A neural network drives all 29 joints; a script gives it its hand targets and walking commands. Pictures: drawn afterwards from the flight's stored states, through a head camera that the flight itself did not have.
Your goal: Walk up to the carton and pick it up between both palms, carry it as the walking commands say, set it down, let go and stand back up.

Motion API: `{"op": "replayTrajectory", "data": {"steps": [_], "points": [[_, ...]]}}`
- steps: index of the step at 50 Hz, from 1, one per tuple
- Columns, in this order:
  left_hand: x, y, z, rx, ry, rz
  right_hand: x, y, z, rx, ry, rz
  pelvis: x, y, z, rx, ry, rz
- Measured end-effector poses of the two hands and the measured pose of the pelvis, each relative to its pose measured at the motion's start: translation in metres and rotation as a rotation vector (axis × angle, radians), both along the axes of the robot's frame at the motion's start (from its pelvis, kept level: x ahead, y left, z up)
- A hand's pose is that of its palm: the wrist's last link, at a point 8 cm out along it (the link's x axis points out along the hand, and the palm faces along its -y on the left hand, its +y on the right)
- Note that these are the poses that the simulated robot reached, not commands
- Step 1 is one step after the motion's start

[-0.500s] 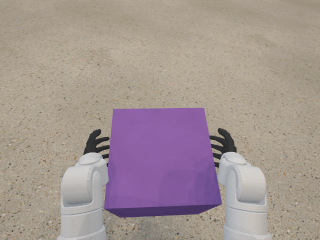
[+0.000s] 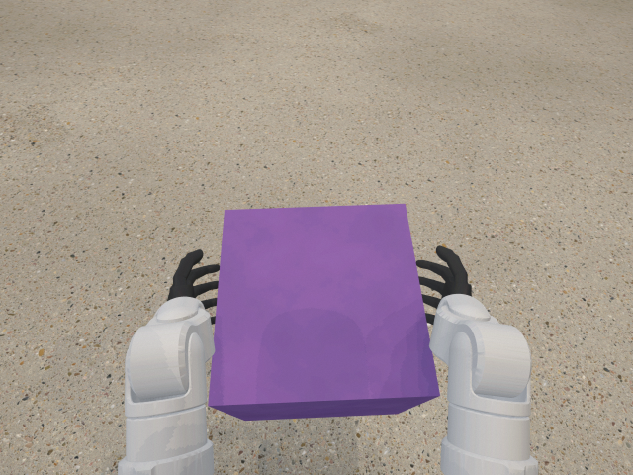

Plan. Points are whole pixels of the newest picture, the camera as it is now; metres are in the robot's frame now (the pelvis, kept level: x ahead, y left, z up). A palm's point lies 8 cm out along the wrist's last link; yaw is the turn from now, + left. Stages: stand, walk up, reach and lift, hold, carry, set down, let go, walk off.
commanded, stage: carry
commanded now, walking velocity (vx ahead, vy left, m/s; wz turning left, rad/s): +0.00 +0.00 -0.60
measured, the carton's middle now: (318, 321) +0.34 -0.01 -0.01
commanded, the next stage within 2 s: none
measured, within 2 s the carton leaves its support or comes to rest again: neither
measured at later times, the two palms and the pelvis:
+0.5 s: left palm (275, 337) +0.27 +0.04 +0.09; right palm (569, 416) +0.18 -0.25 +0.08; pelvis -0.06 -0.02 +0.00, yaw -15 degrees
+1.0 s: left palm (210, 392) +0.20 +0.10 +0.11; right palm (561, 462) +0.14 -0.20 +0.12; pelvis -0.11 +0.01 +0.01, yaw -15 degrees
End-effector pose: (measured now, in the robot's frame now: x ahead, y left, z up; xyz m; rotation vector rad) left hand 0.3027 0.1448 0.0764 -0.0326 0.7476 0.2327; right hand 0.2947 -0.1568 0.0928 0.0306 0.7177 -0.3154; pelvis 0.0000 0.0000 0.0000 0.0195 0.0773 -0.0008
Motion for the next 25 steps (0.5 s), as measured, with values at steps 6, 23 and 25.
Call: {"op": "replayTrajectory", "data": {"steps": [6, 23, 25], "points": [[-0.021, 0.017, -0.006, -0.019, 0.013, -0.010, -0.020, 0.017, 0.003, -0.061, 0.015, 0.028, -0.017, 0.013, 0.000, -0.019, -0.005, -0.072], [-0.026, -0.088, 0.015, 0.053, -0.010, -0.231, -0.096, -0.079, -0.001, 0.004, -0.003, -0.194, -0.051, -0.017, -0.002, -0.069, -0.014, -0.241], [-0.036, -0.102, 0.010, 0.067, 0.026, -0.249, -0.114, -0.090, -0.012, 0.043, 0.029, -0.234, -0.056, -0.018, 0.000, -0.051, -0.026, -0.252]]}}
